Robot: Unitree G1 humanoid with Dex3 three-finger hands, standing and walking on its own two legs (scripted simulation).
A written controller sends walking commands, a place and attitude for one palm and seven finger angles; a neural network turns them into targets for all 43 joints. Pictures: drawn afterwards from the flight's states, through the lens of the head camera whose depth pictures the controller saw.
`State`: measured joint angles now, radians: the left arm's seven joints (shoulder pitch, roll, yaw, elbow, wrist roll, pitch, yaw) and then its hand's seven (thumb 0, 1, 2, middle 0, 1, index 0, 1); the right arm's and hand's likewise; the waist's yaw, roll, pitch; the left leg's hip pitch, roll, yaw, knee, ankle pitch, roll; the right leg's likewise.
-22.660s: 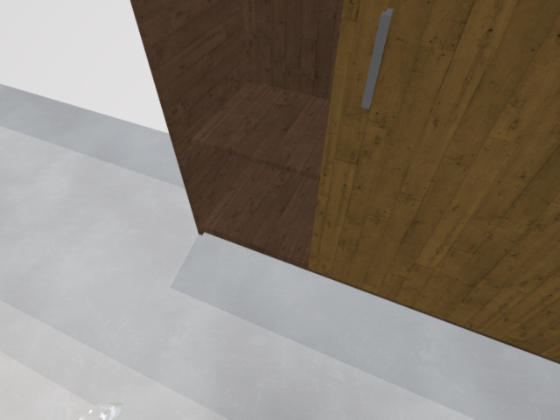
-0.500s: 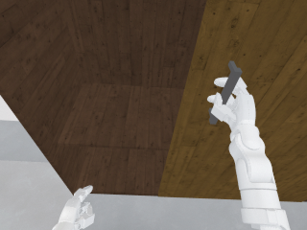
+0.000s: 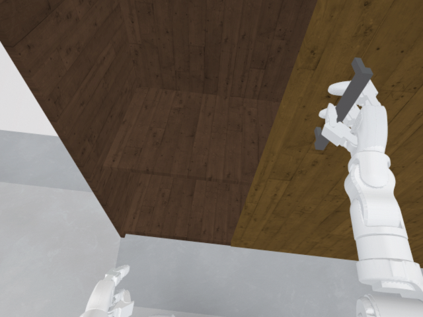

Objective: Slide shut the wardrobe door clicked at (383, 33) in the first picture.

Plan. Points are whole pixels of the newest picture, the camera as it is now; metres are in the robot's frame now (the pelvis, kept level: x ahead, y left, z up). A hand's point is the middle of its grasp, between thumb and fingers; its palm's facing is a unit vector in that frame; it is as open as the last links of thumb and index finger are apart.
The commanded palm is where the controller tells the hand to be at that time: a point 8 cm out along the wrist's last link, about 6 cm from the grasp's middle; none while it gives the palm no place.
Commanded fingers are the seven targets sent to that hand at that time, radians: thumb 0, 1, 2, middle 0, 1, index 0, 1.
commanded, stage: step sideways, sliding the door along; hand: right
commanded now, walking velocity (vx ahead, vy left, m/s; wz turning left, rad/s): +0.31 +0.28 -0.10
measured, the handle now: (336, 108) +0.45 -0.21 +0.17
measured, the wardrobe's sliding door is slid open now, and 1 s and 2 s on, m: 0.50 0.44 0.16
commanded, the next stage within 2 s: none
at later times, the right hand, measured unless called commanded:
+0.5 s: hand (319, 120) +0.41 -0.16 +0.17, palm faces +0.40 +0.92 -0.05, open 5.8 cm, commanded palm +0.39 -0.13 +0.17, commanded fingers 0.00 -0.90 -0.90 0.45 1.40 0.45 1.40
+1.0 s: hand (278, 114) +0.42 -0.09 +0.17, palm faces +0.49 +0.87 -0.02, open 6.3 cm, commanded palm +0.39 -0.06 +0.17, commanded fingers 0.00 -0.90 -0.90 0.45 1.40 0.45 1.40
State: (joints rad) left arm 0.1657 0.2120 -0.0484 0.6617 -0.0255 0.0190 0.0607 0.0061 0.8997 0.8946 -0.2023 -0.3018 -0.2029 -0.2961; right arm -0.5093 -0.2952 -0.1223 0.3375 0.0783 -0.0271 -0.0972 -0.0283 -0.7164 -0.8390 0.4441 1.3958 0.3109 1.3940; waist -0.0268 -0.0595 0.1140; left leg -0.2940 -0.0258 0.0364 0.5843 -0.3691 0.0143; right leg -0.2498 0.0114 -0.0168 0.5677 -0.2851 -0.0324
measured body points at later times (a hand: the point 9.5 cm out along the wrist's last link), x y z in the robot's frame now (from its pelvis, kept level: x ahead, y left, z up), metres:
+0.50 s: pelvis +0.04 +0.08 +0.00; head +0.08 +0.06 +0.45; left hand +0.23 +0.26 -0.11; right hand +0.39 -0.21 +0.17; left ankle +0.14 +0.24 -0.70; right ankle +0.00 -0.08 -0.73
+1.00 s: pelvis +0.09 +0.17 +0.00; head +0.18 +0.14 +0.44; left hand +0.34 +0.35 -0.10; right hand +0.39 -0.14 +0.17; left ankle +0.13 +0.28 -0.71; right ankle +0.06 +0.00 -0.73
